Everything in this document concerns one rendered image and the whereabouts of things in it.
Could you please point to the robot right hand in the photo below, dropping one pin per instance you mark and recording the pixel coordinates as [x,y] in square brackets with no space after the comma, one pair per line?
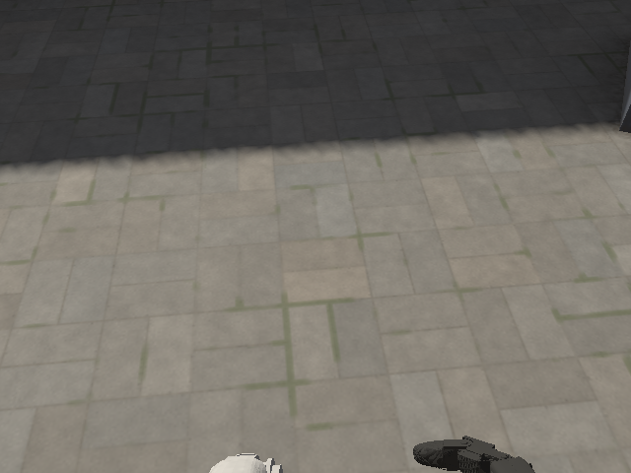
[468,455]

